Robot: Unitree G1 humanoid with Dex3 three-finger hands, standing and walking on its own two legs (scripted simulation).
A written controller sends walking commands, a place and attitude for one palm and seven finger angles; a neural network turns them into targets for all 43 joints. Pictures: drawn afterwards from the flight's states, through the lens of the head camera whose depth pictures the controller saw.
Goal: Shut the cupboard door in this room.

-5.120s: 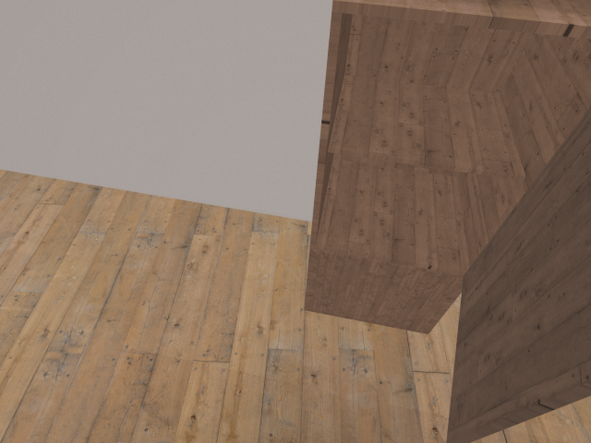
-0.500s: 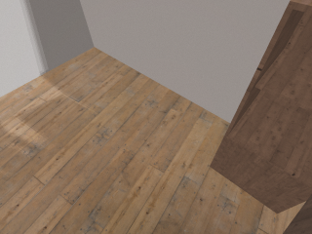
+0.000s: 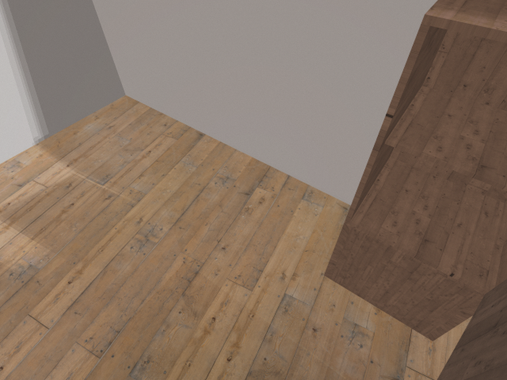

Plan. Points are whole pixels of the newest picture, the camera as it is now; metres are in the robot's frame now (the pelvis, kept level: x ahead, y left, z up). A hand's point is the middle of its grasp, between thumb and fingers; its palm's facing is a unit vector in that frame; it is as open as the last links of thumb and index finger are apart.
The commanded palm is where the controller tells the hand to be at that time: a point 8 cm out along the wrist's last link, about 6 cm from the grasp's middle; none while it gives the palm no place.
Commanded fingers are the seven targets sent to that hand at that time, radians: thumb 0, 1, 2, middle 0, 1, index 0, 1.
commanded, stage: stand and wait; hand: left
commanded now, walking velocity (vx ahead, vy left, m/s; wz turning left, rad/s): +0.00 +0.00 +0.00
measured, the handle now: out of the picture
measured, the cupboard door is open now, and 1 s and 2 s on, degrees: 79 79 79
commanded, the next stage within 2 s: turn or walk to find it in 0.50 s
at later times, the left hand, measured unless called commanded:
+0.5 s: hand out of the picture +0.07 +0.17 -0.17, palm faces +0.01 -0.98 -0.20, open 7.3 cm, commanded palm none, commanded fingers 0.00 0.90 0.90 -0.20 -0.30 -0.20 -0.30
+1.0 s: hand out of the picture -0.01 +0.18 -0.18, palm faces -0.03 -0.98 -0.21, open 7.4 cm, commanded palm none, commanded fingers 0.00 0.90 0.90 -0.20 -0.30 -0.20 -0.30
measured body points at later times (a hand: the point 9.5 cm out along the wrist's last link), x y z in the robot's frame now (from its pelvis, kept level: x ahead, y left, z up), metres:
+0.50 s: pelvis +0.01 -0.01 +0.00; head +0.02 -0.01 +0.45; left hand +0.07 +0.22 -0.15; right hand +0.02 -0.23 -0.16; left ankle -0.02 +0.12 -0.74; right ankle +0.00 -0.13 -0.74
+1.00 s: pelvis -0.01 +0.00 +0.00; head +0.03 -0.01 +0.44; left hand +0.00 +0.23 -0.16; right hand +0.01 -0.24 -0.16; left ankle -0.02 +0.12 -0.74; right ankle -0.01 -0.12 -0.73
